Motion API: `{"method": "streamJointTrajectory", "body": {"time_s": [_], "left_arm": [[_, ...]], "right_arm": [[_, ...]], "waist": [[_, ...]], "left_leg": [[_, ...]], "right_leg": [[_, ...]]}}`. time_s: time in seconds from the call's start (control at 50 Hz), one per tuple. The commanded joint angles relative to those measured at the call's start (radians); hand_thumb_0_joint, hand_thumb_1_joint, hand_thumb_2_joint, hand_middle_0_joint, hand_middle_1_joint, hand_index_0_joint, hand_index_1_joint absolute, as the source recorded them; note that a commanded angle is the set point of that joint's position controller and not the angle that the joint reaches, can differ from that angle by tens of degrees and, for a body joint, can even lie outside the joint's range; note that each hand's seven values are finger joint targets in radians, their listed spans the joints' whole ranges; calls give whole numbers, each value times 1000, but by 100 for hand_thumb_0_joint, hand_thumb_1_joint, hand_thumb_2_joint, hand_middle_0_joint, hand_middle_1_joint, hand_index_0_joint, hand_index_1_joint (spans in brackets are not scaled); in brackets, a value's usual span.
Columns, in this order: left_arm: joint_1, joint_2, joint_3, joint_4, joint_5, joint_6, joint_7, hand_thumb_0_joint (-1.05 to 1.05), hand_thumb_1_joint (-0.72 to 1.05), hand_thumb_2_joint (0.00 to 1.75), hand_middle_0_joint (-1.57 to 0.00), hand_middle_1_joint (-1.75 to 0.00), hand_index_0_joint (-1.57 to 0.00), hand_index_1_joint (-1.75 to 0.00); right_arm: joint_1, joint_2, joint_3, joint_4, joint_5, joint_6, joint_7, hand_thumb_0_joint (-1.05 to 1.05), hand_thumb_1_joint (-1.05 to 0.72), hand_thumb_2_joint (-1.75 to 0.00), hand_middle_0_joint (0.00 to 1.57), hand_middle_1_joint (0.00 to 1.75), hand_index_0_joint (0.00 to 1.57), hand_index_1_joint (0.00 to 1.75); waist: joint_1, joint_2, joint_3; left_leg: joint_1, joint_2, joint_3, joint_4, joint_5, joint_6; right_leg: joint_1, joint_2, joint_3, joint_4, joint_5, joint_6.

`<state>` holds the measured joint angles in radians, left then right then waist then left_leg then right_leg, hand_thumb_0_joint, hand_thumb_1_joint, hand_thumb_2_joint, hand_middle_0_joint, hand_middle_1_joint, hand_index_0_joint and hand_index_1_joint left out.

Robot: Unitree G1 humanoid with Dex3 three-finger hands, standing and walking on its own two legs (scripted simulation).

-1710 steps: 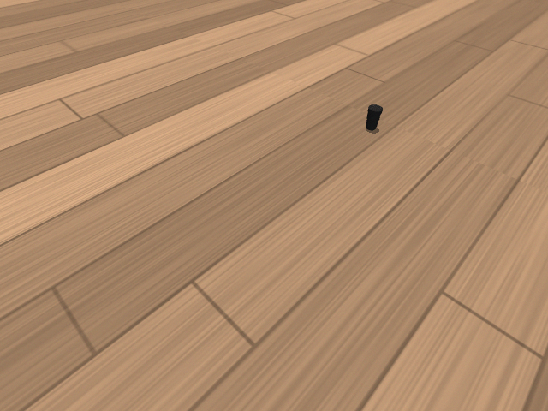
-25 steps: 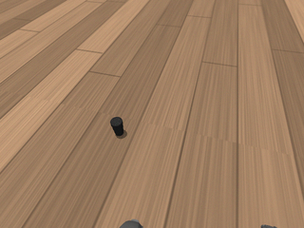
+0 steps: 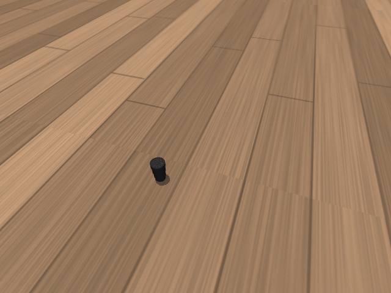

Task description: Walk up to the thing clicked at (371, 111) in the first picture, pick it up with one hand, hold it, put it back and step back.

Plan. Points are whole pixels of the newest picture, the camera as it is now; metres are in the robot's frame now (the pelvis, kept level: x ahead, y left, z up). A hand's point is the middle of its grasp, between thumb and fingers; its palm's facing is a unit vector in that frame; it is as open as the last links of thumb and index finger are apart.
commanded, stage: step back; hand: left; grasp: from the side
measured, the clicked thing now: (159, 170) +0.96 +0.27 -0.69
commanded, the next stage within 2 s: stand in 0.54 s
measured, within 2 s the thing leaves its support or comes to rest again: neither
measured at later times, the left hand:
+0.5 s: hand out of the picture +0.14 +0.29 -0.14, palm faces +0.01 -0.94 -0.35, open 7.4 cm
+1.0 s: hand out of the picture +0.11 +0.28 -0.14, palm faces -0.04 -0.94 -0.33, open 7.4 cm
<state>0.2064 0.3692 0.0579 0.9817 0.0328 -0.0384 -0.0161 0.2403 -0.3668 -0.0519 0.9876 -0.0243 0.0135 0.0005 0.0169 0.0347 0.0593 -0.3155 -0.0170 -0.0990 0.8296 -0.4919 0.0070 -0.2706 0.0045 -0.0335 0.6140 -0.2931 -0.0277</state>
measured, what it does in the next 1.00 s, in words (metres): steps on the spot: left foot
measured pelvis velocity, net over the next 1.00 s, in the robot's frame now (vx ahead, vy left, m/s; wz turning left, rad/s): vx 0.05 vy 0.03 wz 0.00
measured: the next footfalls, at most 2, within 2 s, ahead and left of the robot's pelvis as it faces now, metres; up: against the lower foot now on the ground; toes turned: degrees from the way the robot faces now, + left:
left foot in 0.16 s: +0.10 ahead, +0.15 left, +0.00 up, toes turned +1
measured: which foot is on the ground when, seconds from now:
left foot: up 0.00-0.14, down 0.16-1.00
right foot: down 0.00-1.00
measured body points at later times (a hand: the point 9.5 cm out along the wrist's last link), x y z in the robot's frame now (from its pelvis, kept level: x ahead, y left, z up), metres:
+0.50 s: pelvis +0.05 +0.03 +0.01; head +0.07 +0.04 +0.46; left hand +0.14 +0.34 -0.12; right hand +0.17 -0.26 -0.11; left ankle +0.06 +0.15 -0.73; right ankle +0.03 -0.11 -0.73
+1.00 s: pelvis +0.05 +0.03 +0.02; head +0.06 +0.03 +0.47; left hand +0.11 +0.33 -0.11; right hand +0.13 -0.27 -0.11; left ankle +0.06 +0.15 -0.73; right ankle +0.03 -0.11 -0.73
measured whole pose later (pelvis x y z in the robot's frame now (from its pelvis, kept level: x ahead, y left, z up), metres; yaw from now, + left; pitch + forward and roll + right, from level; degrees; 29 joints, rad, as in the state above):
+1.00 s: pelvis +0.05 +0.03 +0.02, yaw +0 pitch -2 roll +0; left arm 0.10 0.35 0.00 1.16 0.01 -0.02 -0.01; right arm 0.07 -0.34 -0.01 1.15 -0.01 -0.01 0.01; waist 0.00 0.00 0.06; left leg -0.14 0.01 0.01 0.33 -0.16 -0.01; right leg -0.08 -0.04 0.00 0.31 -0.20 0.03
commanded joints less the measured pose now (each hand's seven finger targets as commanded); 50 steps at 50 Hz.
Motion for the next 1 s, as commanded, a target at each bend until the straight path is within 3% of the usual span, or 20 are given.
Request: {"method": "streamJointTrajectory", "body": {"time_s": [0.0,0.06,0.08,0.12,0.14,0.16,0.18,0.2,0.24,0.28,0.36,0.5,0.52,0.62,0.74,0.9,0.98], "left_arm": [[-77,285,70,-87,3,-30,30,0,90,90,-20,-30,-20,-30],[-85,270,60,-82,0,-26,23,0,90,90,-20,-30,-20,-30],[-101,269,56,-86,-2,-23,21,0,90,90,-20,-30,-20,-30],[-110,235,36,-86,-12,-10,20,0,90,90,-20,-30,-20,-30],[-93,204,18,-85,-18,-6,20,0,90,90,-20,-30,-20,-30],[-88,163,7,-93,-29,-1,20,0,90,90,-20,-30,-20,-30],[-67,184,14,-62,-45,9,24,0,90,90,-20,-30,-20,-30],[-71,195,15,-48,-34,7,26,0,90,90,-20,-30,-20,-30],[-76,196,12,-31,-27,-2,26,0,90,90,-20,-30,-20,-30],[-80,218,16,-13,-34,-7,28,0,90,90,-20,-30,-20,-30],[-94,214,12,8,-33,-5,35,0,90,90,-20,-30,-20,-30],[-149,204,2,36,-26,1,33,0,90,90,-20,-30,-20,-30],[-144,168,-15,58,-31,1,29,0,90,90,-20,-30,-20,-30],[-168,192,-14,78,-27,-2,29,0,90,90,-20,-30,-20,-30],[-164,188,-16,98,-25,2,24,0,90,90,-20,-30,-20,-30],[-169,196,-18,109,-22,-1,22,0,90,90,-20,-30,-20,-30],[-163,202,-16,109,-23,-3,25,0,90,90,-20,-30,-20,-30]], "right_arm": [[-4,-200,-49,-58,2,-34,-6,0,-90,-90,20,30,20,30],[6,-171,-41,-40,-3,-40,5,0,-90,-90,20,30,20,30],[10,-166,-41,-35,-3,-46,6,0,-90,-90,20,30,20,30],[12,-161,-47,-13,-11,-52,-3,0,-90,-90,20,30,20,30],[-10,-179,-52,-18,-13,-55,-8,0,-90,-90,20,30,20,30],[-30,-226,-53,-31,-19,-62,-15,0,-90,-90,20,30,20,30],[-109,-269,-48,-43,-4,-60,-11,0,-90,-90,20,30,20,30],[-140,-263,-47,-38,-4,-57,-8,0,-90,-90,20,30,20,30],[-166,-223,-29,-27,0,-56,-8,0,-90,-90,20,30,20,30],[-158,-203,-20,-10,8,-56,-13,0,-90,-90,20,30,20,30],[-175,-199,-22,14,16,-49,-15,0,-90,-90,20,30,20,30],[-249,-182,-19,41,12,-39,-11,0,-90,-90,20,30,20,30],[-229,-188,-9,43,18,-45,-7,0,-90,-90,20,30,20,30],[-245,-179,-6,59,18,-52,-2,0,-90,-90,20,30,20,30],[-261,-182,-3,68,18,-57,-3,0,-90,-90,20,30,20,30],[-243,-185,0,90,17,-49,1,0,-90,-90,20,30,20,30],[-221,-181,4,94,18,-51,0,0,-90,-90,20,30,20,30]], "waist": [[-1,-149,53],[0,-198,4],[-14,-208,-18],[-33,-145,-44],[-28,-97,-65],[-20,28,-105],[18,67,-79],[17,48,-69],[22,51,-95],[6,67,-106],[1,14,-170],[-5,-28,-110],[-14,-29,-115],[-16,-30,-122],[-6,-10,-108],[-17,-22,-81],[-21,-46,-114]], "left_leg": [[-143,52,-31,66,35,4],[-38,45,72,-119,52,-2],[20,32,102,-213,101,0],[145,5,123,-376,265,1],[207,56,44,-389,349,15],[183,213,-163,-469,380,62],[44,283,-230,-478,282,140],[11,277,-199,-461,301,148],[57,195,-78,-403,459,77],[73,150,-22,-378,560,38],[174,152,14,-346,704,43],[151,150,12,-436,496,32],[185,153,-7,-463,530,36],[234,152,6,-486,591,23],[242,152,7,-536,533,11],[206,141,8,-556,396,7],[223,146,12,-540,497,7]], "right_leg": [[-15,-300,384,-351,-234,-168],[-4,-245,245,-281,-14,-140],[-9,-238,212,-239,70,-134],[-42,-189,146,-122,183,-86],[-81,-161,126,-70,226,-48],[-78,-92,84,10,160,-1],[9,-25,41,13,-91,16],[77,-33,51,-34,-112,10],[119,-71,81,-120,101,-3],[151,-99,106,-122,268,-7],[169,-112,92,-141,388,-3],[163,-119,106,-216,295,5],[166,-117,104,-245,296,15],[186,-129,101,-287,314,21],[183,-129,100,-319,243,24],[168,-138,112,-353,165,20],[197,-142,108,-337,255,18]]}}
